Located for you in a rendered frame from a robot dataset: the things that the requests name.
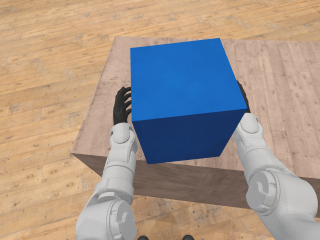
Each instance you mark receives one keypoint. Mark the robot left hand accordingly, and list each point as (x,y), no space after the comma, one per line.
(120,114)

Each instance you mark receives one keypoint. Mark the robot left upper arm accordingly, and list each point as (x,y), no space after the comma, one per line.
(110,220)

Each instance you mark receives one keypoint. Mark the pedestal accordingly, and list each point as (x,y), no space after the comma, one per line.
(281,80)

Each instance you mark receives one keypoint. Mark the robot right upper arm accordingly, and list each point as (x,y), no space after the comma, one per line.
(286,205)

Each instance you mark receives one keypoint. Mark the robot right forearm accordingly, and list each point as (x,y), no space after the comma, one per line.
(253,152)

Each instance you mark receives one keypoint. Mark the robot left forearm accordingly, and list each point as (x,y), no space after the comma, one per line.
(119,170)

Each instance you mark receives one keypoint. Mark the carton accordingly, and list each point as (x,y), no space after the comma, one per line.
(185,100)

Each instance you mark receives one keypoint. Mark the robot right hand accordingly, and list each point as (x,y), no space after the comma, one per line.
(244,96)

